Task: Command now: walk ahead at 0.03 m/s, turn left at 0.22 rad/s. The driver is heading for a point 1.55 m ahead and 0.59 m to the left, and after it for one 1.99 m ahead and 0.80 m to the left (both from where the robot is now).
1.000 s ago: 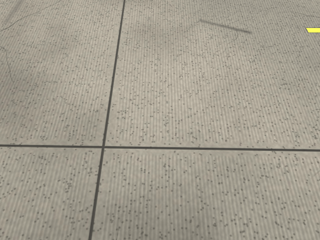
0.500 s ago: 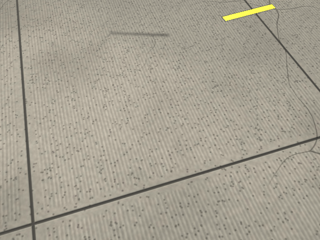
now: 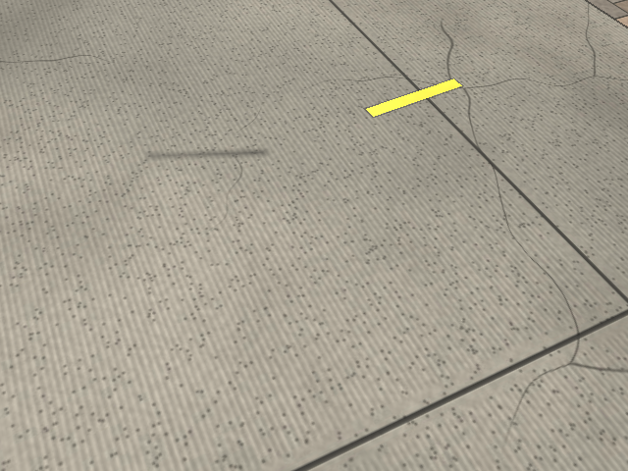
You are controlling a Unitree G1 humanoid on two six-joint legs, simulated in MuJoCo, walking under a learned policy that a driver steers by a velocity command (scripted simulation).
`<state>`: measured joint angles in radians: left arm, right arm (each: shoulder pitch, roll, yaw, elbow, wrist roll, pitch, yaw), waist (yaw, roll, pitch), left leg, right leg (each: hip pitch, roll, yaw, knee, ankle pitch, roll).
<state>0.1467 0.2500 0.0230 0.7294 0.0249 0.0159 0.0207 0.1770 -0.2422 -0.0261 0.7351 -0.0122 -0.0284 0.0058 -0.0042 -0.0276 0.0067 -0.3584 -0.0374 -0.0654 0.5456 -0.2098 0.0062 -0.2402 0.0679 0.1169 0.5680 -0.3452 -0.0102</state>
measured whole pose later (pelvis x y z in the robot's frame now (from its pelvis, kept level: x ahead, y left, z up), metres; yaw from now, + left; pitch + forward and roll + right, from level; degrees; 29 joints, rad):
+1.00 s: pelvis +0.01 +0.03 +0.00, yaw +33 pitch +1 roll +0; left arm 0.17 0.28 0.07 0.72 0.01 -0.02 0.00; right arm 0.16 -0.32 -0.08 0.62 0.01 0.05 -0.02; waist -0.01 0.04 0.02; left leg -0.39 -0.12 -0.20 0.62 -0.32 0.03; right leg -0.28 0.04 0.06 0.52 -0.28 0.00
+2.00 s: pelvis +0.33 +0.28 +0.00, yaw +31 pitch +1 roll -1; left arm 0.18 0.29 0.05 0.69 -0.01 -0.07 -0.04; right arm 0.31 -0.29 -0.03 0.78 0.01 -0.10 0.00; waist -0.02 0.01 0.06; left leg -0.35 0.02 -0.05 1.18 -0.38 0.01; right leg -0.38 0.10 -0.01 0.49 -0.13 -0.09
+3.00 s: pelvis +0.80 +0.44 +0.00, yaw -4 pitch +1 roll +1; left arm 0.19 0.30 0.06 0.61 -0.02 -0.04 -0.04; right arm 0.25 -0.32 -0.05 0.77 0.01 -0.10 0.00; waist -0.02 0.01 0.08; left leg -0.37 0.05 -0.02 1.19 -0.40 -0.01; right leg -0.39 0.08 0.00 0.55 -0.18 -0.09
